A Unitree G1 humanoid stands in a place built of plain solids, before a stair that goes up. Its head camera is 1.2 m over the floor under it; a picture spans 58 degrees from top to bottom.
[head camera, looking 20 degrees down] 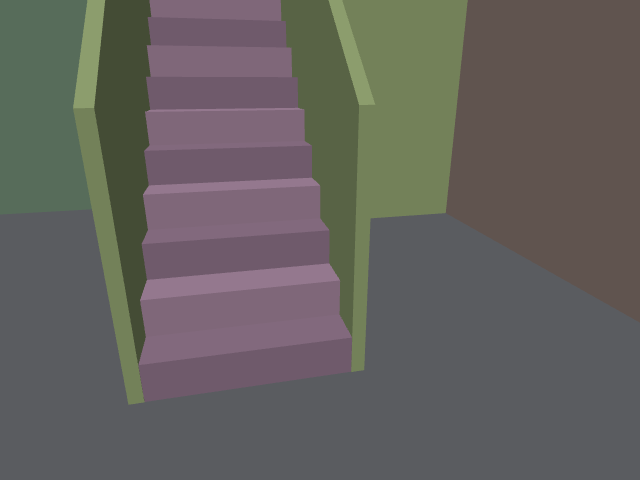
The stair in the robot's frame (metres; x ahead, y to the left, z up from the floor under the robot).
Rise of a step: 0.18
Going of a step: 0.20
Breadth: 0.86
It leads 13 degrees to the left of straight ahead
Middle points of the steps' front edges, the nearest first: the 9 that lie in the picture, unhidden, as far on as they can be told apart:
1.50 0.28 0.18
1.70 0.33 0.35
1.89 0.37 0.53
2.09 0.42 0.70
2.29 0.46 0.88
2.48 0.51 1.05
2.68 0.55 1.23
2.88 0.60 1.41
3.07 0.64 1.58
